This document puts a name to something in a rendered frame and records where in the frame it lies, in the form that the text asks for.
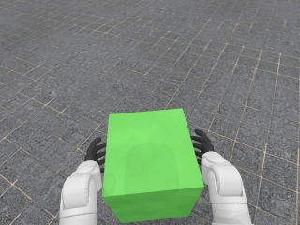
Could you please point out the robot left hand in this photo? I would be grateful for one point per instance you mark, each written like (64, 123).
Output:
(93, 155)

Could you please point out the robot right hand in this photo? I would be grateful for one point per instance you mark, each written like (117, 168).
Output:
(205, 144)

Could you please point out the right robot forearm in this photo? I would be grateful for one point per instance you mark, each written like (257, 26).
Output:
(226, 190)

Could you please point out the carton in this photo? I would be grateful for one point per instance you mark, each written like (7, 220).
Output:
(151, 171)

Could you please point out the left robot forearm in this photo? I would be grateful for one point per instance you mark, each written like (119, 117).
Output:
(79, 195)

